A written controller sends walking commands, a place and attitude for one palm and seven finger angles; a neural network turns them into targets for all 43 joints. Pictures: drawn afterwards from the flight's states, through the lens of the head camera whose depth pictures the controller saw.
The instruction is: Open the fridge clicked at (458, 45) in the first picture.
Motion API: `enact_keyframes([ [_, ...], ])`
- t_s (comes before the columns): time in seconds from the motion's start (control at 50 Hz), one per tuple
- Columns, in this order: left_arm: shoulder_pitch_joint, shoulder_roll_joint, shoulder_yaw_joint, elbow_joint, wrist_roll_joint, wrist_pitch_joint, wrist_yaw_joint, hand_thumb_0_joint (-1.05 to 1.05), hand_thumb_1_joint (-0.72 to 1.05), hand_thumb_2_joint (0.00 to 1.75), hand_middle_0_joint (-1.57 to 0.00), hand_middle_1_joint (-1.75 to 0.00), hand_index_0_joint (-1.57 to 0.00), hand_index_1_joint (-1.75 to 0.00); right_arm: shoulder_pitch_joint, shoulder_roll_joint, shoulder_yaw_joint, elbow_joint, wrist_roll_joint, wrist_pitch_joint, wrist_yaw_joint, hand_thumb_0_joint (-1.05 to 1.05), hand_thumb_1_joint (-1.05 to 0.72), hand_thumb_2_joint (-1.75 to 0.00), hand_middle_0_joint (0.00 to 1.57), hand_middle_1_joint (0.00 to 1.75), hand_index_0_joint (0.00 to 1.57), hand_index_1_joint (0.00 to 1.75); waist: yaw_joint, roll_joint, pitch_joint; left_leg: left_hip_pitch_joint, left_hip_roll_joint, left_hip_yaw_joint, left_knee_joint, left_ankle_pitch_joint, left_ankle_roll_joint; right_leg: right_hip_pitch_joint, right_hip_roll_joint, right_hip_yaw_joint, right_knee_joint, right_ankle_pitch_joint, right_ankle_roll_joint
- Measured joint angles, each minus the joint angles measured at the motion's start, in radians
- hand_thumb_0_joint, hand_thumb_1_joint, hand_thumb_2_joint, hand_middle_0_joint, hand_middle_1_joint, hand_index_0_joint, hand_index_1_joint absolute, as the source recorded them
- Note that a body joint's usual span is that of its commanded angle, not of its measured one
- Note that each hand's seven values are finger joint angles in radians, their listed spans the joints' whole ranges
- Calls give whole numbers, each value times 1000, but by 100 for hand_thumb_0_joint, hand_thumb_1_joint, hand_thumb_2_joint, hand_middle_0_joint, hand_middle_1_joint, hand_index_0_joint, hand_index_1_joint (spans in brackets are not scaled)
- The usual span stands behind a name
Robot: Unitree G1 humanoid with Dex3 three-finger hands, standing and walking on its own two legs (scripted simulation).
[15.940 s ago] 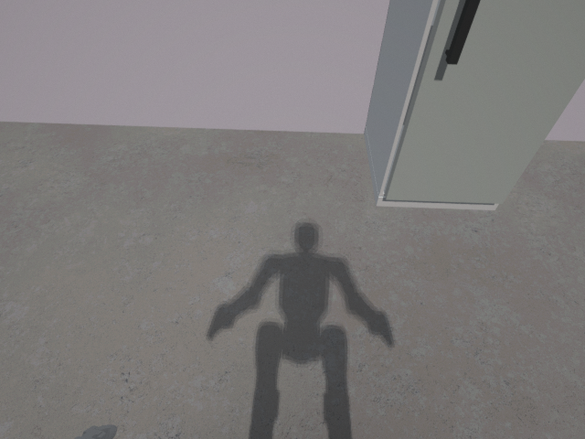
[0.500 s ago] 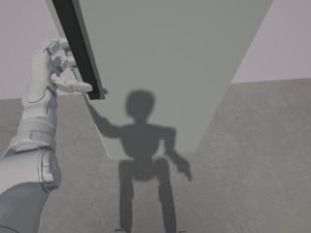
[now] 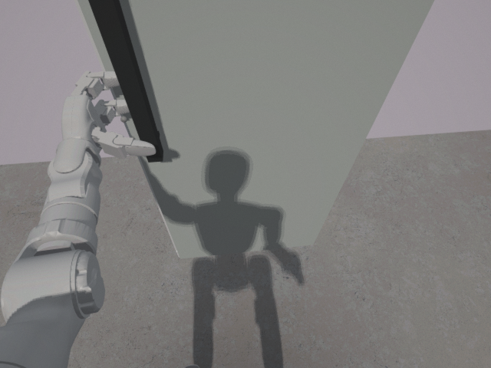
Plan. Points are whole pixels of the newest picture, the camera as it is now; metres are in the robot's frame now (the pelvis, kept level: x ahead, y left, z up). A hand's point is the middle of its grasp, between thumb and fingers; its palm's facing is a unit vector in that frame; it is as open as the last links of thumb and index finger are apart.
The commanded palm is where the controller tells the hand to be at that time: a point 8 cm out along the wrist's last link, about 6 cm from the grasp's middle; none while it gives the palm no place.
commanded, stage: slide the fingers in behind the handle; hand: left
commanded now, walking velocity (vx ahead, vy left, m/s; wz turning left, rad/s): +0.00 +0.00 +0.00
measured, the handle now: (128, 58) +0.53 +0.16 +0.21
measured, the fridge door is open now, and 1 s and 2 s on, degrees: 0 0 0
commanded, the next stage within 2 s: grip the handle and tug to test in 1.40 s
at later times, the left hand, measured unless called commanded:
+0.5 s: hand (145, 117) +0.48 +0.15 +0.14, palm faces +0.07 -1.00 +0.00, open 14.0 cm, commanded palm +0.46 +0.20 +0.14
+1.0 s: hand (153, 114) +0.49 +0.14 +0.14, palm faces +0.08 -1.00 +0.00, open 14.0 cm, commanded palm +0.46 +0.18 +0.14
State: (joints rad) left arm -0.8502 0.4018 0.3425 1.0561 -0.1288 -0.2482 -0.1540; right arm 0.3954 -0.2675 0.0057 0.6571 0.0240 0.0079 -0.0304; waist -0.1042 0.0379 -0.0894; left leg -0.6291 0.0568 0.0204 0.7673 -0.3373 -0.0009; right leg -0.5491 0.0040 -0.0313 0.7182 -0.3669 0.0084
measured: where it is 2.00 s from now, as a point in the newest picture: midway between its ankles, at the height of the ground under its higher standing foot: outside the picture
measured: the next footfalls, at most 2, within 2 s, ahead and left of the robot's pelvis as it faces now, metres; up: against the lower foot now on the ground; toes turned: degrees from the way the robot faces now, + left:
none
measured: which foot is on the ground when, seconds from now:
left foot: down 0.00-1.00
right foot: down 0.00-1.00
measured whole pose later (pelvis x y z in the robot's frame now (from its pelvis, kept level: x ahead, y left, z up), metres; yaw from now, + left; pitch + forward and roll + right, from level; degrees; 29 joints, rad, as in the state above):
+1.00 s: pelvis +0.00 -0.01 +0.00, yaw +1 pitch +12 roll -1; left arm -0.91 0.33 0.28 1.09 -0.11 -0.25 -0.05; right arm 0.39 -0.27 -0.01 0.68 0.02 0.00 -0.02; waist -0.11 0.04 -0.08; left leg -0.63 0.06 0.01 0.75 -0.33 -0.01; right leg -0.56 0.00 -0.04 0.72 -0.37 0.00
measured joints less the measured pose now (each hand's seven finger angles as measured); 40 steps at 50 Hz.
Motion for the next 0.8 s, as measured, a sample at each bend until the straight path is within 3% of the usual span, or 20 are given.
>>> enact_keyframes([
  [0.18, -33, -24, -35, 15, 8, 3, 30, -1, -50, 30, -30, -120, -30, -120, -26, -2, -1, 9, -1, -13, -3, 1, -90, -90, 20, 30, 20, 30, 2, -5, 9, -4, -5, -12, 1, 5, -3, 0, -4, -12, 4, -2, -3],
  [0.58, -22, -70, -45, 5, 20, 4, 80, -1, -50, 30, -30, -120, -30, -120, -6, 9, -4, 19, -5, 0, 6, 1, -90, -90, 20, 30, 20, 30, -1, 4, 6, 14, -1, -4, -15, 5, -10, 7, 1, -4, 2, -6, -9],
  [0.8, -49, -62, -40, 33, 28, -10, 89, -1, -50, 30, -30, -120, -30, -120, -11, 4, -8, 17, -7, -5, 6, 1, -90, -90, 20, 30, 20, 30, -9, 2, 8, 9, 2, -5, -20, 10, -13, -1, 3, -4, 2, -4, -13],
])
